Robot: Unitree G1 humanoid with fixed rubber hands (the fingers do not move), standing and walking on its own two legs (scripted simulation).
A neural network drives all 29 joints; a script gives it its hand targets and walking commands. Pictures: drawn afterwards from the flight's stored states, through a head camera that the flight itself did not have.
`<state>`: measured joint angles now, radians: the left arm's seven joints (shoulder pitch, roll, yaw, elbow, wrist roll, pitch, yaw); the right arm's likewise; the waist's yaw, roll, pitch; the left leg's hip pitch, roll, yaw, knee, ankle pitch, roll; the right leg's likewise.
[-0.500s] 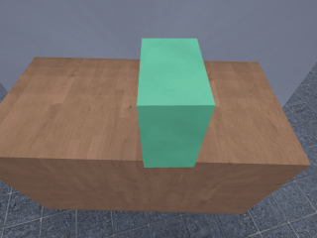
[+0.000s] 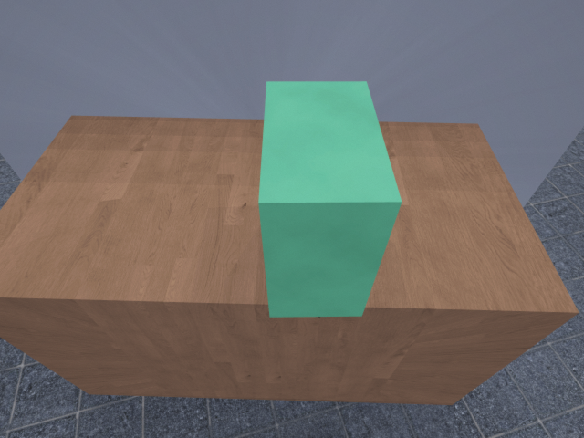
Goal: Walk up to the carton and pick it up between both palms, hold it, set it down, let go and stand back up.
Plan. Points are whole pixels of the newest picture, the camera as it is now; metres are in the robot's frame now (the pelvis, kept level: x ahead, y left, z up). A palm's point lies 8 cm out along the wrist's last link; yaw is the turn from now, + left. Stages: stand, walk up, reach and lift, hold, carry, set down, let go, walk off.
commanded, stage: stand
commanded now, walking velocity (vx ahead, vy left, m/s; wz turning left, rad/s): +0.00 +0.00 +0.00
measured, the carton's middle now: (316, 203) +0.47 -0.03 +0.03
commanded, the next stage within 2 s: walk up in 0.56 s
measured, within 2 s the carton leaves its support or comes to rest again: neither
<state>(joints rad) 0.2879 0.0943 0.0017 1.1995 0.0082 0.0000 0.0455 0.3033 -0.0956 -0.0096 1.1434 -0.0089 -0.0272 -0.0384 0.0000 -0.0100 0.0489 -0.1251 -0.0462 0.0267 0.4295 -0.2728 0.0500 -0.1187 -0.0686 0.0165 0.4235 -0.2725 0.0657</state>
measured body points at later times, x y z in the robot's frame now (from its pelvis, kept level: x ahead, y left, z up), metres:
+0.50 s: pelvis +0.00 +0.01 +0.00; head +0.02 +0.01 +0.45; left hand -0.02 +0.21 -0.17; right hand -0.03 -0.20 -0.16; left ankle -0.02 +0.09 -0.74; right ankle -0.03 -0.16 -0.74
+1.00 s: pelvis -0.04 -0.01 -0.03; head +0.05 +0.01 +0.41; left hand +0.16 +0.25 -0.17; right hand +0.13 -0.25 -0.16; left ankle -0.02 +0.09 -0.74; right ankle -0.03 -0.15 -0.74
